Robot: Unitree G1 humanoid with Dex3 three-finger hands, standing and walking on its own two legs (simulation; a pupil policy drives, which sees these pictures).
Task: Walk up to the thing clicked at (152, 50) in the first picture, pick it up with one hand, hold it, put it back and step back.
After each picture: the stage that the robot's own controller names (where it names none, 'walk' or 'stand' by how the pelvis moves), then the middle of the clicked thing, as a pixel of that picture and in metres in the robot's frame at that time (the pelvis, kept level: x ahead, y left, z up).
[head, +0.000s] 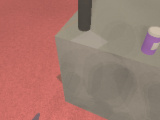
stand; (151, 41) +0.58 -0.29 +0.02
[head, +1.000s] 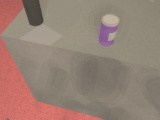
rise first; (108, 30) +0.57 -0.05 +0.05
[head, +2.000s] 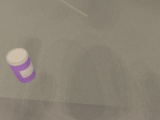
stand; (22, 66) +0.39 +0.24 +0.04
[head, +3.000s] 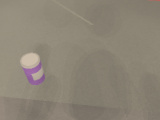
stand; (33, 69) +0.41 +0.21 +0.01
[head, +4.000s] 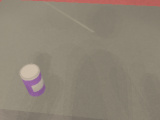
stand; (33, 80) +0.37 +0.21 +0.01
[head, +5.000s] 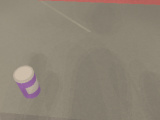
stand; (27, 82) +0.36 +0.22 +0.01
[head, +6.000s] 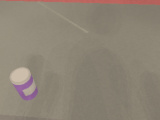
stand; (24, 84) +0.35 +0.23 +0.01
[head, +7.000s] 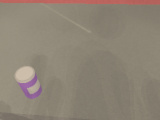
rise first; (29, 83) +0.35 +0.23 +0.02
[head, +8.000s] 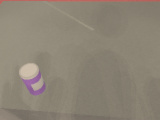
go down; (33, 79) +0.37 +0.23 +0.02
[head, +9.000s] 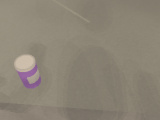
go down; (28, 72) +0.39 +0.20 +0.03
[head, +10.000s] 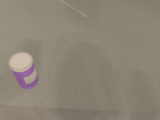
go down; (25, 71) +0.37 +0.20 +0.04
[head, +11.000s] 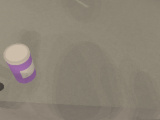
close in; (21, 64) +0.37 +0.20 +0.07
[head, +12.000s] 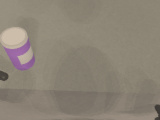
go down; (19, 50) +0.40 +0.19 +0.10
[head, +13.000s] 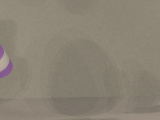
go down; out of the picture +0.39 +0.23 +0.10
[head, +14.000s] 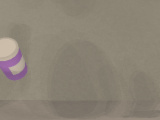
go down; (10, 60) +0.38 +0.21 +0.09
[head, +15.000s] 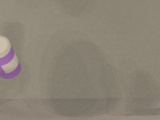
close in; (3, 58) +0.38 +0.22 +0.09
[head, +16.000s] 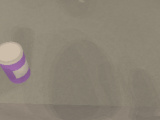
close in; (14, 64) +0.37 +0.20 +0.08
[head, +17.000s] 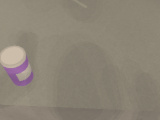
close in; (18, 67) +0.36 +0.20 +0.07
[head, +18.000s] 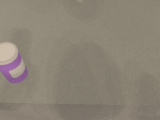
close in; (11, 64) +0.37 +0.21 +0.08
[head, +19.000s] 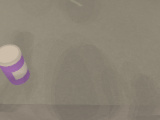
lift; (14, 65) +0.37 +0.21 +0.08
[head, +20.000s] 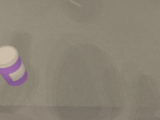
go down; (11, 67) +0.37 +0.22 +0.08
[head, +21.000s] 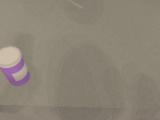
lift; (14, 67) +0.37 +0.22 +0.07
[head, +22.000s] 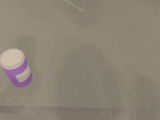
close; (17, 69) +0.37 +0.21 +0.07
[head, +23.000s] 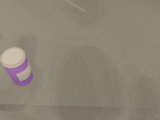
lift; (18, 67) +0.37 +0.21 +0.07
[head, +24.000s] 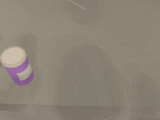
lift; (18, 67) +0.37 +0.21 +0.07
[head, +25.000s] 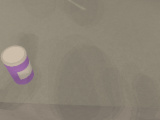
lift; (19, 66) +0.38 +0.21 +0.07
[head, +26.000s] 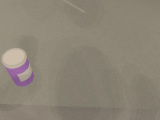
stand; (19, 68) +0.37 +0.21 +0.07
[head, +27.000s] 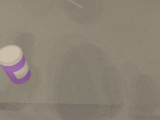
lift; (15, 65) +0.38 +0.21 +0.07
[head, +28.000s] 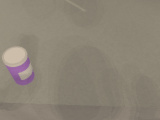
lift; (20, 66) +0.38 +0.21 +0.07
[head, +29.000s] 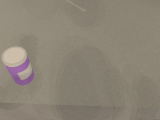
close; (19, 67) +0.38 +0.21 +0.07
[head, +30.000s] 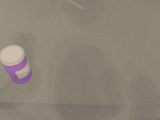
close; (17, 65) +0.38 +0.21 +0.07
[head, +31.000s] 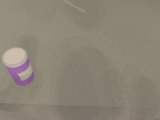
close; (19, 67) +0.38 +0.21 +0.07
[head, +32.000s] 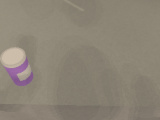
lift; (18, 67) +0.37 +0.21 +0.07
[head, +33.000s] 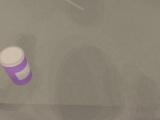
lift; (17, 67) +0.38 +0.21 +0.07
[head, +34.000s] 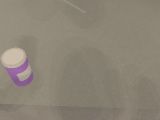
close; (18, 68) +0.37 +0.21 +0.07
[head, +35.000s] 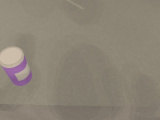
lift; (16, 67) +0.37 +0.21 +0.07
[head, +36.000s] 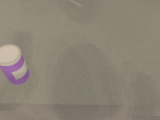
lift; (13, 65) +0.37 +0.21 +0.07
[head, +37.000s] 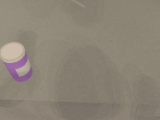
lift; (17, 63) +0.38 +0.21 +0.08
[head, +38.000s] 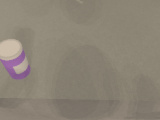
lift; (15, 60) +0.39 +0.21 +0.08
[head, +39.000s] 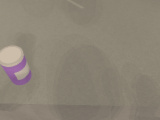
close; (16, 66) +0.37 +0.21 +0.07
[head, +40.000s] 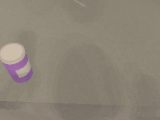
lift; (17, 64) +0.38 +0.21 +0.08
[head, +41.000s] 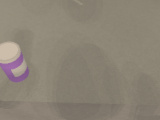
lift; (13, 63) +0.38 +0.21 +0.08
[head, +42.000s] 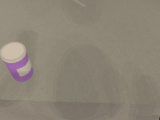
lift; (18, 63) +0.38 +0.21 +0.08
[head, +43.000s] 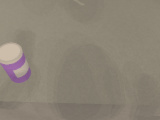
lift; (15, 64) +0.38 +0.21 +0.08
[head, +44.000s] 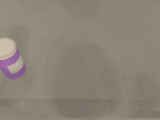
close; (9, 60) +0.39 +0.22 +0.08
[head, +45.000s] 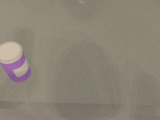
lift; (15, 63) +0.38 +0.21 +0.08
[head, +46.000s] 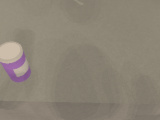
lift; (15, 63) +0.38 +0.21 +0.08
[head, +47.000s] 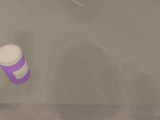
lift; (14, 65) +0.37 +0.21 +0.08
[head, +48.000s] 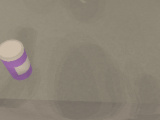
lift; (16, 61) +0.38 +0.21 +0.08
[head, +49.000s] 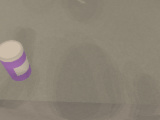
lift; (15, 62) +0.38 +0.21 +0.08
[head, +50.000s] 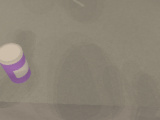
lift; (15, 64) +0.38 +0.21 +0.08
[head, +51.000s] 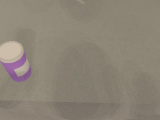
close; (16, 62) +0.38 +0.21 +0.08
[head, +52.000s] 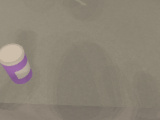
lift; (16, 65) +0.37 +0.21 +0.08
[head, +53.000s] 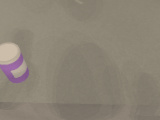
lift; (13, 64) +0.37 +0.21 +0.08
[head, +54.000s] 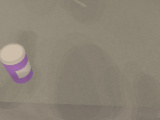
lift; (17, 64) +0.37 +0.21 +0.08
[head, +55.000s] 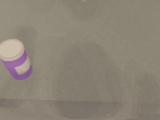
lift; (16, 60) +0.38 +0.21 +0.08
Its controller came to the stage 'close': yes
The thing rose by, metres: 0.00
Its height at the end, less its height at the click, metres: +0.00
